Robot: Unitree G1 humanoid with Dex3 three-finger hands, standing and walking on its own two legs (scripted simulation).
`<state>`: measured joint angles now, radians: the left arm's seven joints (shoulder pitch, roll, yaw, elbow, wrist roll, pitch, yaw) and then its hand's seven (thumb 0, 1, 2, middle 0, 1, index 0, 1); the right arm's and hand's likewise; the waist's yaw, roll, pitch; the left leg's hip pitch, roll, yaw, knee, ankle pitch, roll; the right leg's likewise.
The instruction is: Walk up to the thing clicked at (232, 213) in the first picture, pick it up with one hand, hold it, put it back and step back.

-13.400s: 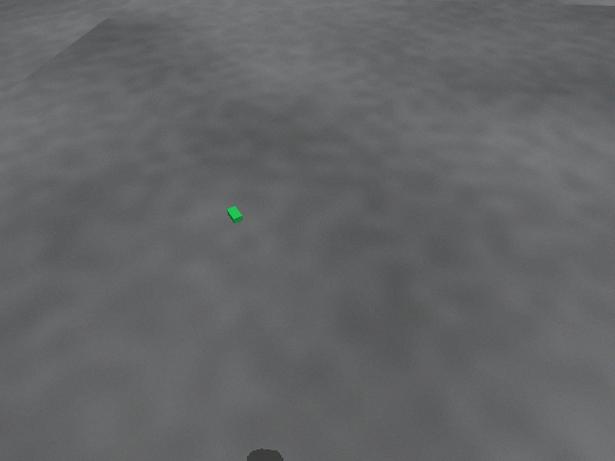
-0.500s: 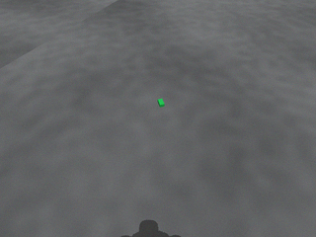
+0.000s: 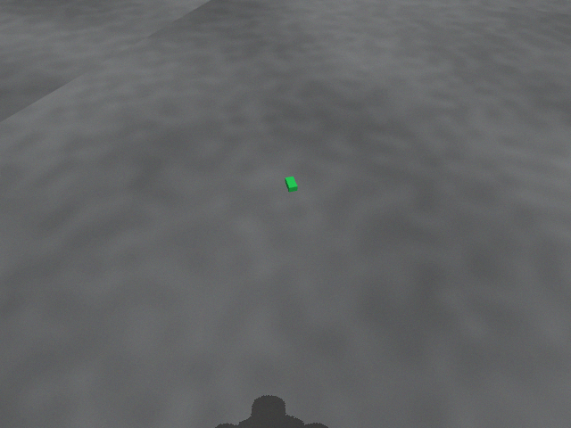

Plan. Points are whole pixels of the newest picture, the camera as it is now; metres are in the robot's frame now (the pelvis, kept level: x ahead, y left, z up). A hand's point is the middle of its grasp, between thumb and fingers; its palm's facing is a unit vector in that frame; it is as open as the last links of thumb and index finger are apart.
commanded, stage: stand
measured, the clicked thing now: (291, 184) +1.37 -0.02 -0.77
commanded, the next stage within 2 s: walk up in 0.54 s
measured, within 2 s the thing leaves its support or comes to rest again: neither
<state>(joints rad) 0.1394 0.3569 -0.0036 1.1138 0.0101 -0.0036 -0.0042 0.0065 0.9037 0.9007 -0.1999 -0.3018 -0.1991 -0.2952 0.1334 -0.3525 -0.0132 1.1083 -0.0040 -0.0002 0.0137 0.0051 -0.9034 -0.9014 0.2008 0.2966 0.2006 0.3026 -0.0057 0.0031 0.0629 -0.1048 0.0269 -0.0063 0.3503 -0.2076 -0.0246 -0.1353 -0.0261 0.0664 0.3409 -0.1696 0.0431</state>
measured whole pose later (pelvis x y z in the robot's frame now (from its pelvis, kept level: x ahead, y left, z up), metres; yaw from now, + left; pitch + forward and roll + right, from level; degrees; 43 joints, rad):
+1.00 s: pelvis +0.13 -0.01 -0.03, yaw -20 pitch -4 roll -2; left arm 0.37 0.40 0.06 0.92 0.00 -0.07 0.02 0.00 0.90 0.90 -0.20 -0.30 -0.20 -0.30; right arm 0.17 -0.48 -0.10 0.82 -0.05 0.05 0.12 0.01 -0.91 -0.90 0.20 0.30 0.20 0.30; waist 0.00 0.18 0.08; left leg -0.44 0.04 -0.06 1.14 -0.48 0.01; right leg -0.24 0.01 -0.01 0.62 -0.32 0.00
